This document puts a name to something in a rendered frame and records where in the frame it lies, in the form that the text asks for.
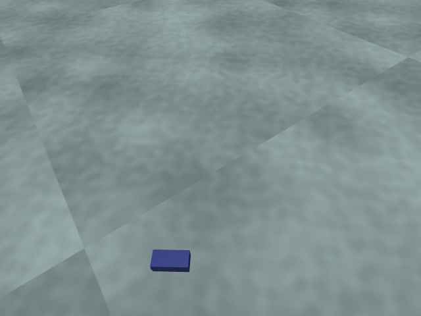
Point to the carton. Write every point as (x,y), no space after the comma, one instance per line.
(170,260)

